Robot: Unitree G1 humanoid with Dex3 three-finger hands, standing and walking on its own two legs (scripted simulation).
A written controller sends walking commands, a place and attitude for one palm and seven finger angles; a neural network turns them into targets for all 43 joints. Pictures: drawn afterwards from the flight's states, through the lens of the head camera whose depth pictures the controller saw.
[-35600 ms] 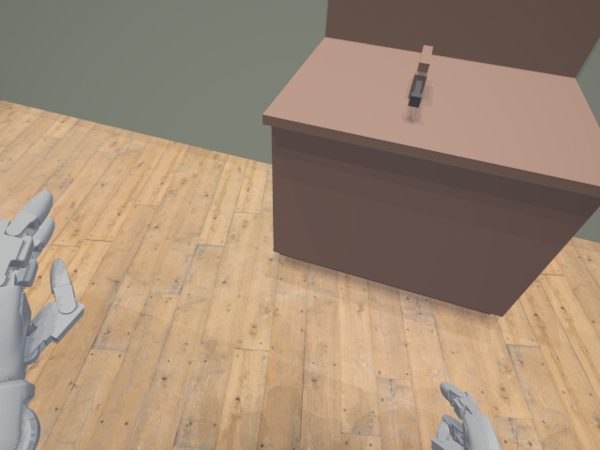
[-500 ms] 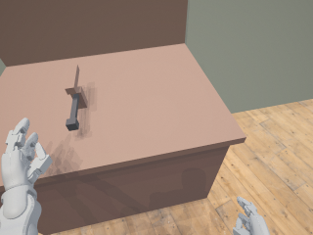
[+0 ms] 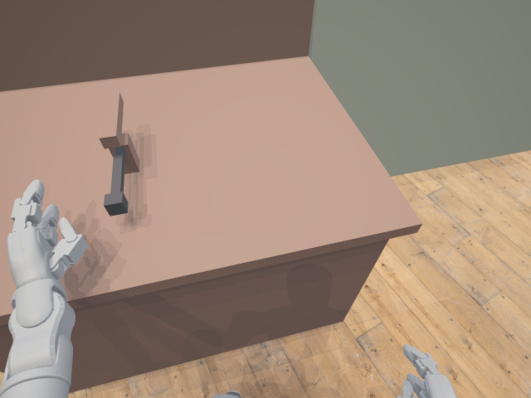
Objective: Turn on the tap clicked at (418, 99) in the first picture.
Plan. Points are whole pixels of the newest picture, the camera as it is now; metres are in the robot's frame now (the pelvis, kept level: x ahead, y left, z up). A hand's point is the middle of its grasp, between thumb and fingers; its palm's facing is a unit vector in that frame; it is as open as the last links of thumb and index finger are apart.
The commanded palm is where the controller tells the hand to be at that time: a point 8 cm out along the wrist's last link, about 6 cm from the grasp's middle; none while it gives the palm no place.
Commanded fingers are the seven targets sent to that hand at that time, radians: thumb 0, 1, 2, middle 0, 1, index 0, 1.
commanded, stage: reach beside the lever's end, fingers flat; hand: left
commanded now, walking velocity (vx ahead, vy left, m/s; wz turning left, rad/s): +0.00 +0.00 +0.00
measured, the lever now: (116, 203) +0.39 +0.28 +0.06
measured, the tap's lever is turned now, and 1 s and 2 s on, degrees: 0 0 5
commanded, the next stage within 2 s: push the lever round in 1.04 s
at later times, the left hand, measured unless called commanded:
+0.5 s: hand (84, 219) +0.36 +0.32 +0.05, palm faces +0.51 -0.86 -0.08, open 7.8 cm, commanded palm +0.32 +0.34 +0.06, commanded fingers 0.00 0.90 0.90 -0.15 -0.15 -0.15 -0.15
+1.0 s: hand (81, 227) +0.34 +0.31 +0.06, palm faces +0.51 -0.85 -0.07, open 7.8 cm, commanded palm +0.31 +0.34 +0.05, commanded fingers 0.00 0.90 0.90 -0.15 -0.15 -0.15 -0.15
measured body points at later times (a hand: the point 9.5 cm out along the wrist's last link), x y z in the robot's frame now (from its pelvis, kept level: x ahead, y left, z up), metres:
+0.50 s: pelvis +0.01 +0.02 -0.01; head +0.06 +0.04 +0.43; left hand +0.33 +0.37 +0.06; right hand +0.12 -0.24 -0.12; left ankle +0.04 +0.09 -0.71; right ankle +0.01 -0.07 -0.71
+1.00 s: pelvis +0.00 +0.02 -0.01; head +0.04 +0.03 +0.43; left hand +0.31 +0.36 +0.07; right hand +0.14 -0.23 -0.12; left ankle +0.04 +0.09 -0.71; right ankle +0.01 -0.07 -0.71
